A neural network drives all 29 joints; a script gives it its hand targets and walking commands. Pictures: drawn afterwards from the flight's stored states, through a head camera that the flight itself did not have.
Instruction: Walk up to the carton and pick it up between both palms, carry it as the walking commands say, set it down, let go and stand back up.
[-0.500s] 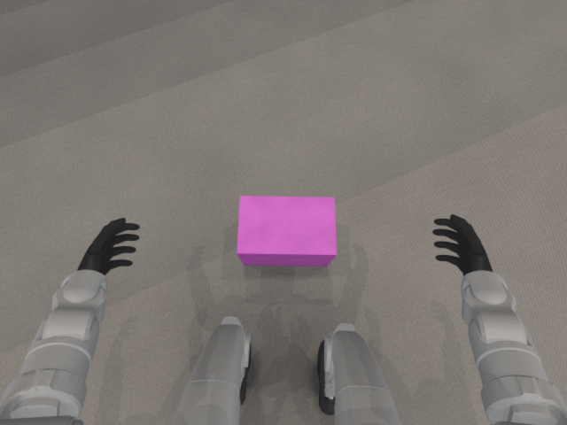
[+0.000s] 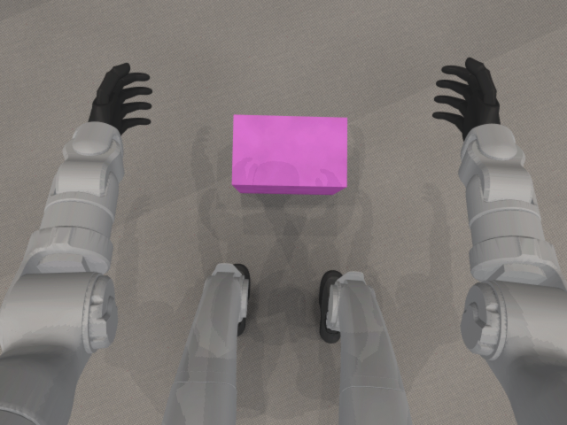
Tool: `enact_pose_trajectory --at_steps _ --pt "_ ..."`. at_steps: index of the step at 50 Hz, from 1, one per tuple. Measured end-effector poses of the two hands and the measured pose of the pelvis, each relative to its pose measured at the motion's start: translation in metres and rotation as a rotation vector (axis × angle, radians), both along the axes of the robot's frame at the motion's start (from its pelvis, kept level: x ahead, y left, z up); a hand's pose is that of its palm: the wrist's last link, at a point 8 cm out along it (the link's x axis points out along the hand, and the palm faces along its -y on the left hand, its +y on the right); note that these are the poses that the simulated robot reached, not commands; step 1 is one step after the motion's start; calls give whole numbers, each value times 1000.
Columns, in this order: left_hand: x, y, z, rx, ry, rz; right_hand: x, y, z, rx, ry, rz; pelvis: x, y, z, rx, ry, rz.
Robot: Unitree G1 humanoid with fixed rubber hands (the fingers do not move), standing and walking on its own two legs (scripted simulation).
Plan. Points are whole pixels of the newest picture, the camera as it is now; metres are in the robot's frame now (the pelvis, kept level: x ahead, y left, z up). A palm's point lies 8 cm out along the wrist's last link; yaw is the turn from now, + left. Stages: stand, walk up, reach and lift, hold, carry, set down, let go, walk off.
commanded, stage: reach and lift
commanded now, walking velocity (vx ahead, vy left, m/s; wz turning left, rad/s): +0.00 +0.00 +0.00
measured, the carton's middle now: (288, 159) +0.51 +0.00 -0.56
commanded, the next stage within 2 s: none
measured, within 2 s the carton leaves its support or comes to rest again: neither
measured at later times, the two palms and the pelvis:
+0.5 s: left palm (143, 125) +0.47 +0.24 -0.18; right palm (448, 126) +0.49 -0.23 -0.16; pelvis -0.02 -0.01 -0.05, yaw -1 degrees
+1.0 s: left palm (175, 142) +0.49 +0.24 -0.34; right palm (399, 147) +0.50 -0.21 -0.32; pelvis -0.04 +0.00 -0.20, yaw -2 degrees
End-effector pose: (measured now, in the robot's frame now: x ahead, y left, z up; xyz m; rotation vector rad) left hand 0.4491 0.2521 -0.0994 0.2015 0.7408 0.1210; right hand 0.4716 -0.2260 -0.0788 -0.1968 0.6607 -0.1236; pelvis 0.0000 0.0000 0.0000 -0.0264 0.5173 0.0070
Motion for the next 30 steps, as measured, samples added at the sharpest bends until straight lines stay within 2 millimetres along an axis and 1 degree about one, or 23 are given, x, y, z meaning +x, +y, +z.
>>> enact_pose_trajectory --at_steps 6,11,14,16,21,26,30 --pt "29 -6 -16 -13 -48 7 25 3 -21 24 -26 -9 7 -2 -6 1 97 -2" --pt "42 -8 -21 -17 -77 9 35 2 -29 29 -44 -15 11 -3 -10 2 159 -5" --pt "42 -8 -25 -21 -77 15 36 0 -32 31 -52 -19 11 -4 -14 3 190 -6" --pt "38 -8 -33 -28 -58 20 35 0 -36 32 -54 -19 9 -4 -18 4 211 -6" --pt "29 -8 -56 -48 -51 35 27 -2 -56 39 -55 -25 -3 -6 -34 4 239 -8" --pt "23 -14 -85 -68 -52 28 20 1 -83 49 -61 -35 -21 -5 -60 2 251 -12" --pt "24 -17 -111 -76 -48 27 23 8 -103 60 -81 -36 -35 -4 -88 0 236 -16"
